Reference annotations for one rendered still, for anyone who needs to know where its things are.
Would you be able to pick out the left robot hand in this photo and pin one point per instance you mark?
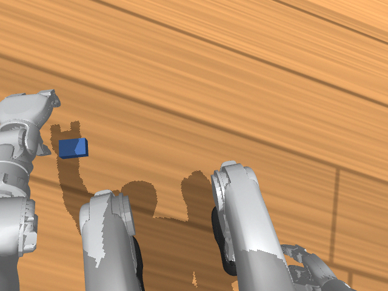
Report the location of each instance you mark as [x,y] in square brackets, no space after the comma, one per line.
[34,108]

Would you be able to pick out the small box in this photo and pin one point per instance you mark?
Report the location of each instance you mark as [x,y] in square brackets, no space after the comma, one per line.
[73,148]

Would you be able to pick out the right robot foot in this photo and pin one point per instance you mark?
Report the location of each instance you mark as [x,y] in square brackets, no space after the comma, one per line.
[229,266]

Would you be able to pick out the right robot hand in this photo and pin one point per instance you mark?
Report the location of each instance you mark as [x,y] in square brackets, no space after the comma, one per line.
[315,272]

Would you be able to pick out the left robot foot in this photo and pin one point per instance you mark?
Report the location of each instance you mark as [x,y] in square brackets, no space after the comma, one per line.
[139,265]

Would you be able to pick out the right robot arm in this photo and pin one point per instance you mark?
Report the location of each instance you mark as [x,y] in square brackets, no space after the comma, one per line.
[336,285]

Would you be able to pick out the left robot arm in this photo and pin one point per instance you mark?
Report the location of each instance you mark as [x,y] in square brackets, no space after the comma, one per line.
[19,141]

